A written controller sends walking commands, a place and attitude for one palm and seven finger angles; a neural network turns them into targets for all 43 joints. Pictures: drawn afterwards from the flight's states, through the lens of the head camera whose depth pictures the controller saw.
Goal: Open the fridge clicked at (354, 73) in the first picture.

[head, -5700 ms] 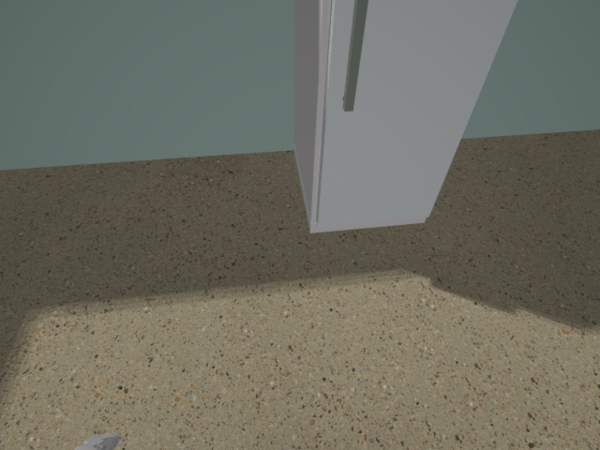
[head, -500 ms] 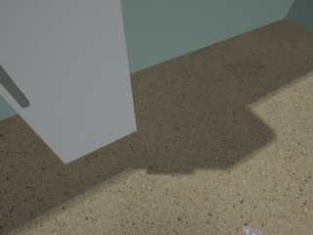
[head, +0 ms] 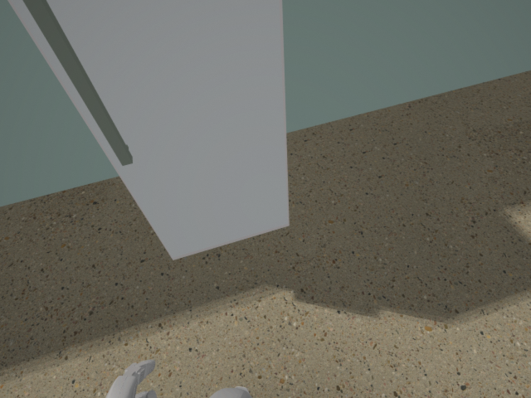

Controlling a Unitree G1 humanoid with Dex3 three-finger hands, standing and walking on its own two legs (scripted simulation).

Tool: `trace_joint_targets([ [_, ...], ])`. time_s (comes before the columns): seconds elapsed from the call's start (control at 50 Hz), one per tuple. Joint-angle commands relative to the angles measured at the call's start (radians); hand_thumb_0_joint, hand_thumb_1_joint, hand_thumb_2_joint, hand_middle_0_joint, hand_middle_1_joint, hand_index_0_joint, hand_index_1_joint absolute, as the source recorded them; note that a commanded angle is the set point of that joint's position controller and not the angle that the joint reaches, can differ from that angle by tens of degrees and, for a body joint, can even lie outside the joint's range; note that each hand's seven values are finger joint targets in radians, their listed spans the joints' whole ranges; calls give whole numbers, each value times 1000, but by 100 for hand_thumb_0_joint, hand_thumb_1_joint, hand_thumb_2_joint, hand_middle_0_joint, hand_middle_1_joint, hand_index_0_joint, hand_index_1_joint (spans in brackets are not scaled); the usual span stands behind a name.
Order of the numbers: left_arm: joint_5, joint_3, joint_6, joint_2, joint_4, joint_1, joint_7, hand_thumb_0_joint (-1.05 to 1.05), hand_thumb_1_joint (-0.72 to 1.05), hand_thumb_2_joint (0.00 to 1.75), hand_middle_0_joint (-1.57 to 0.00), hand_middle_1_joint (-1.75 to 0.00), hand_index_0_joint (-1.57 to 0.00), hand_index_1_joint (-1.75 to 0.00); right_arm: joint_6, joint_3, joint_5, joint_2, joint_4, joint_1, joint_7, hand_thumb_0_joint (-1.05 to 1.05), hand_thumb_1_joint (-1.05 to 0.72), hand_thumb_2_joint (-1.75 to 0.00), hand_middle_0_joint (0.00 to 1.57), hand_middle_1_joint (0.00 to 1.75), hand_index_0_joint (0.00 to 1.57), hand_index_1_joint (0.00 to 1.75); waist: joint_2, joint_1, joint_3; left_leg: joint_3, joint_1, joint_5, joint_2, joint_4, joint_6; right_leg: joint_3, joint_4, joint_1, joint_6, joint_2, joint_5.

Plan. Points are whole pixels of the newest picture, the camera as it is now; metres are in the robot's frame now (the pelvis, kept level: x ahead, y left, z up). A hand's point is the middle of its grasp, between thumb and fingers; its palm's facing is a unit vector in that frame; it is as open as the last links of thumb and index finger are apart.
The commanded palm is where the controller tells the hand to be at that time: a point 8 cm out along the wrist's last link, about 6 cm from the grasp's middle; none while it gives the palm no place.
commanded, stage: turn to face it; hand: left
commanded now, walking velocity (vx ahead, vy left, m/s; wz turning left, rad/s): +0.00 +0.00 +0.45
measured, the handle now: (82, 76) +0.69 +0.39 +0.14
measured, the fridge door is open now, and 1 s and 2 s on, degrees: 0 0 0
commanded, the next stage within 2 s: take the last steps up to it in 0.40 s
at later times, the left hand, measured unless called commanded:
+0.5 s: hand out of the picture -0.06 +0.26 -0.18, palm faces +0.27 -0.93 -0.25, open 7.4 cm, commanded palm none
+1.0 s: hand out of the picture +0.00 +0.19 -0.15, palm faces +0.31 -0.92 -0.23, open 7.3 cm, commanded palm none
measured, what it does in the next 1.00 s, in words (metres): steps on the spot: left foot, then right foot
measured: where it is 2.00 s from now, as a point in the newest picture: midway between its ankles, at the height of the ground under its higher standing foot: (256, 379)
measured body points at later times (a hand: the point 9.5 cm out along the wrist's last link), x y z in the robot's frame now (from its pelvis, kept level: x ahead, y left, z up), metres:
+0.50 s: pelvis -0.02 +0.04 +0.00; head +0.00 +0.08 +0.45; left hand -0.07 +0.31 -0.16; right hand +0.15 -0.17 -0.12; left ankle -0.03 +0.13 -0.73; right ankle -0.02 -0.11 -0.67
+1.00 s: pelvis +0.03 +0.01 +0.01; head +0.03 -0.02 +0.46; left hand -0.02 +0.24 -0.13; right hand +0.05 -0.23 -0.16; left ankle -0.01 +0.14 -0.66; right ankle +0.02 -0.07 -0.73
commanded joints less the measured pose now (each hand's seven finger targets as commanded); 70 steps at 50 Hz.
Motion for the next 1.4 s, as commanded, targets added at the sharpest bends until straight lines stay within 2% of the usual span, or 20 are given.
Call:
trace_joint_targets([
  [0.0,3,52,-18,183,-70,-11,18,0,90,90,-20,-30,-20,-30,-16,-27,-1,-74,-70,-16,11,0,-90,-90,20,30,20,30,-206,8,-34,30,-153,28,88,370,-35,166,-250,93,-97,-289,397],
  [0.2,16,61,-12,228,26,160,13,0,90,90,-20,-30,-20,-30,-18,10,11,-33,-68,-131,8,0,-90,-90,20,30,20,30,-288,89,-63,154,-22,-21,95,8,-44,50,-189,192,-111,-294,621],
  [0.3,9,67,-1,236,56,131,11,0,90,90,-20,-30,-20,-30,-39,18,12,-45,-39,-48,-1,0,-90,-90,20,30,20,30,-269,40,-105,198,224,169,82,-362,-13,-10,-64,122,-41,-273,558],
  [0.32,-2,64,3,217,53,132,7,0,90,90,-20,-30,-20,-30,-50,9,9,-88,-26,-6,-3,0,-90,-90,20,30,20,30,-168,14,-142,154,360,326,134,-465,9,-51,46,40,6,-241,460],
  [0.34,-7,56,9,156,29,156,1,0,90,90,-20,-30,-20,-30,-58,-12,-1,-189,-29,24,-6,0,-90,-90,20,30,20,30,120,4,-167,-134,501,628,368,-479,109,-103,233,-190,76,-124,55],
  [0.36,-1,34,14,123,7,121,3,0,90,90,-20,-30,-20,-30,-49,-17,5,-232,-21,57,-9,0,-90,-90,20,30,20,30,202,-11,-153,-208,442,811,493,-505,216,-45,372,-242,87,-83,-328],
  [0.4,0,43,33,142,31,50,9,0,90,90,-20,-30,-20,-30,-52,-5,0,-184,-14,15,-32,0,-90,-90,20,30,20,30,170,-9,-86,-185,311,636,421,-539,217,59,499,-248,79,-83,-252],
  [0.48,1,42,28,133,101,120,-8,0,90,90,-20,-30,-20,-30,-66,19,10,-117,-27,-62,-38,0,-90,-90,20,30,20,30,59,43,-83,-46,315,629,315,-553,171,50,493,-214,91,-75,-81],
  [0.68,15,15,0,85,105,47,-29,0,90,90,-20,-30,-20,-30,-89,8,-3,-79,58,109,-38,0,-90,-90,20,30,20,30,51,-11,-1,-196,316,-18,337,-691,210,31,218,-218,63,-48,-108],
  [0.8,11,18,-18,51,165,193,-32,0,90,90,-20,-30,-20,-30,-87,13,-1,-71,89,75,-35,0,-90,-90,20,30,20,30,23,67,8,-133,98,-144,274,-603,158,-16,-110,123,39,12,6],
  [0.82,15,25,-28,71,193,262,-27,0,90,90,-20,-30,-20,-30,-88,17,3,-42,93,72,-34,0,-90,-90,20,30,20,30,-61,98,5,-78,10,-148,216,-483,123,23,-206,249,30,-14,9],
  [0.86,17,52,-32,196,209,374,-7,0,90,90,-20,-30,-20,-30,-95,35,7,28,31,14,-23,0,-90,-90,20,30,20,30,-371,160,51,130,-290,-157,57,-27,48,539,-494,314,-128,-377,-445],
  [0.88,5,57,-41,189,213,384,1,0,90,90,-20,-30,-20,-30,-86,21,-5,-26,25,-22,-17,0,-90,-90,20,30,20,30,-363,156,92,76,-296,-86,105,110,54,616,-559,200,-151,-398,-559],
  [0.94,4,28,-60,79,192,249,0,0,90,90,-20,-30,-20,-30,-78,8,-9,15,89,53,-1,0,-90,-90,20,30,20,30,-144,53,132,82,-245,149,160,224,34,319,-505,97,-98,-274,-238],
  [1.0,-1,12,-81,34,213,288,1,0,90,90,-20,-30,-20,-30,-76,14,-9,48,119,108,0,0,-90,-90,20,30,20,30,-174,37,76,107,-223,256,166,238,10,147,-471,150,-76,-205,84],
  [1.26,11,7,-87,28,325,452,20,0,90,90,-20,-30,-20,-30,-106,39,5,93,39,-169,14,0,-90,-90,20,30,20,30,-216,92,89,227,-143,233,133,-149,44,74,-337,283,-113,-208,668],
  [1.32,7,14,-84,53,324,416,21,0,90,90,-20,-30,-20,-30,-121,33,-2,60,90,12,-9,0,-90,-90,20,30,20,30,-192,-2,-30,267,160,258,54,-311,82,22,-64,268,-82,-173,913],
  [1.34,0,17,-84,50,318,403,19,0,90,90,-20,-30,-20,-30,-126,24,-6,14,134,166,-21,0,-90,-90,20,30,20,30,-152,-67,-126,221,393,361,99,-368,99,5,131,163,-56,-149,786],
  [1.36,-13,13,-81,1,308,464,11,0,90,90,-20,-30,-20,-30,-133,2,-17,-93,155,272,-34,0,-90,-90,20,30,20,30,45,-77,-272,-85,673,549,357,-353,195,-50,400,-91,-9,-37,342],
  [1.38,-14,0,-83,-28,269,425,6,0,90,90,-20,-30,-20,-30,-121,-8,1,-143,160,320,-38,0,-90,-90,20,30,20,30,118,-66,-280,-299,671,682,521,-456,287,-10,644,-228,-12,35,-237],
])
